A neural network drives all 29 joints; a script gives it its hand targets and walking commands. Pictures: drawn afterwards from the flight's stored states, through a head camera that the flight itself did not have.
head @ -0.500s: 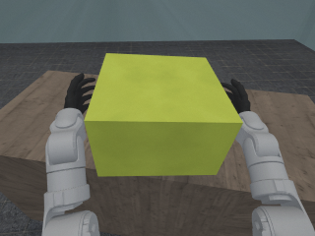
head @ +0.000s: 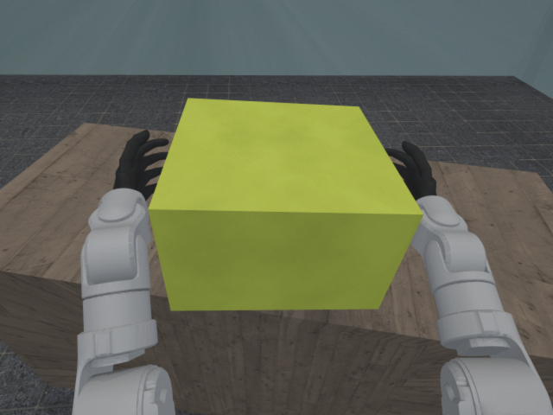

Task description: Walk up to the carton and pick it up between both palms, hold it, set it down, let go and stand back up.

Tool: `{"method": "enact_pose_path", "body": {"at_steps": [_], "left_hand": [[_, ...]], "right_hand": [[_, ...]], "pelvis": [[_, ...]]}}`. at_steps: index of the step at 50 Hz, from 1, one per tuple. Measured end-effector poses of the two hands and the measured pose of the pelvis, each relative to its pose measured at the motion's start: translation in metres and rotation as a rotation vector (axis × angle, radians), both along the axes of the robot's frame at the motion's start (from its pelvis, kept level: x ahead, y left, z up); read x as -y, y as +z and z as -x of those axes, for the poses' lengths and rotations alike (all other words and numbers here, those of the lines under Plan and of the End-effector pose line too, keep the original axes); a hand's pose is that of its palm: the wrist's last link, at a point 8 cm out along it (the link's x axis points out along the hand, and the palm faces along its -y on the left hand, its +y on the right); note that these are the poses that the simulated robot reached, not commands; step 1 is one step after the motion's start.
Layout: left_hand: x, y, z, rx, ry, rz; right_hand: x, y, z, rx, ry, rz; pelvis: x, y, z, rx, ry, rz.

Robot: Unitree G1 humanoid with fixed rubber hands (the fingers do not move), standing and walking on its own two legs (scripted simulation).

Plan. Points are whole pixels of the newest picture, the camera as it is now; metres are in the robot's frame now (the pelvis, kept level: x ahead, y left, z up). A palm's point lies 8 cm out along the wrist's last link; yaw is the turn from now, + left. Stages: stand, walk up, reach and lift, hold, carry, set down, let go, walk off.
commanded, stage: hold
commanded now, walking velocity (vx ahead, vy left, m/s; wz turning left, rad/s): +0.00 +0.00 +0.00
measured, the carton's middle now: (276, 196) +0.41 +0.01 +0.14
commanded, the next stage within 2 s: none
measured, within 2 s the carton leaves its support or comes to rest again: neither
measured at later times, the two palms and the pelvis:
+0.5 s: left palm (132, 194) +0.35 +0.20 +0.20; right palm (416, 201) +0.36 -0.19 +0.18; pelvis +0.00 +0.00 +0.00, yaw +0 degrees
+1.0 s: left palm (133, 188) +0.35 +0.20 +0.20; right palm (419, 197) +0.36 -0.19 +0.18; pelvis +0.00 +0.00 +0.00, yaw +0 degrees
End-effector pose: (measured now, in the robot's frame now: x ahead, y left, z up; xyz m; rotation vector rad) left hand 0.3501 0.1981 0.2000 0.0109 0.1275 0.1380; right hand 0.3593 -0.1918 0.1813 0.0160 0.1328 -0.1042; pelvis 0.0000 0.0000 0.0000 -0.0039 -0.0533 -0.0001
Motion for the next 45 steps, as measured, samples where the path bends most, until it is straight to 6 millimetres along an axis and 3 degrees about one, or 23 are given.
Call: {"method": "enact_pose_path", "body": {"at_steps": [23,35,45], "left_hand": [[-0.001,-0.005,0.0,-0.001,-0.007,-0.001],[0.0,0.003,0.001,0.015,0.001,0.004],[0.003,0.0,-0.001,-0.003,-0.005,-0.01]], "right_hand": [[-0.001,-0.006,0.002,-0.003,-0.006,0.001],[0.0,0.005,0.001,0.014,-0.001,0.001],[0.003,-0.002,0.0,-0.004,-0.002,0.0]], "pelvis": [[-0.005,0.0,-0.001,0.006,-0.006,0.004],[-0.001,0.0,0.001,0.001,-0.005,0.0],[0.001,0.0,0.001,0.0,0.0,0.0]]}}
